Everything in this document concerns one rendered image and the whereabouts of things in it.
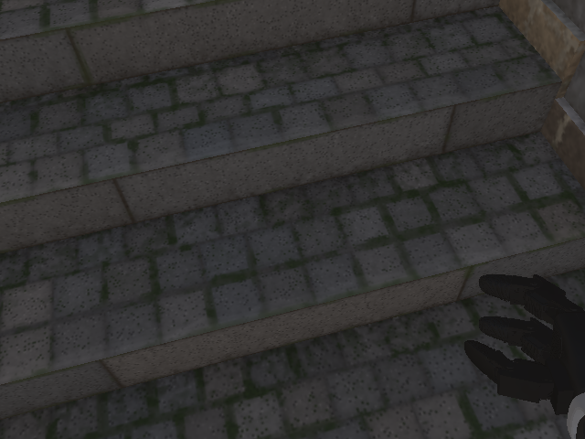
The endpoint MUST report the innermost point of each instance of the robot right forearm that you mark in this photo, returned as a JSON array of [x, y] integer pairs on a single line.
[[576, 417]]

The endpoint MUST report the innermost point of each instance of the right robot hand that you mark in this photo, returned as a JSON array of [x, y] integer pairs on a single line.
[[558, 370]]

